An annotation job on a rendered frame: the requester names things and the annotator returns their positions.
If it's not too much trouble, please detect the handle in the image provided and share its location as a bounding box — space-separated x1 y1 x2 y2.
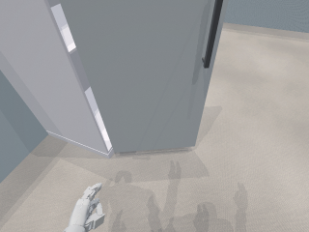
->
202 0 223 69

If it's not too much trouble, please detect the fridge door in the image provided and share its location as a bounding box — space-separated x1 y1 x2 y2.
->
59 0 229 153

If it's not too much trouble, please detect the left robot hand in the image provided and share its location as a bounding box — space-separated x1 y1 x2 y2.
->
68 183 105 232

